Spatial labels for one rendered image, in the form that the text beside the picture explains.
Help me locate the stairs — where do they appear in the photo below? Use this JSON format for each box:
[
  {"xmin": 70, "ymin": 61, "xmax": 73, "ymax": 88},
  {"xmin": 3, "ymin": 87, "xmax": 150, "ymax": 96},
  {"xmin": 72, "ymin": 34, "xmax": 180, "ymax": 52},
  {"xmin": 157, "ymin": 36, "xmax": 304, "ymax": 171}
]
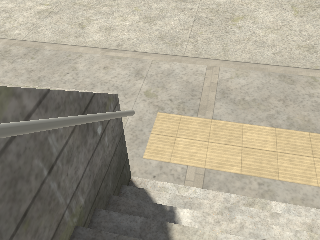
[{"xmin": 70, "ymin": 176, "xmax": 320, "ymax": 240}]

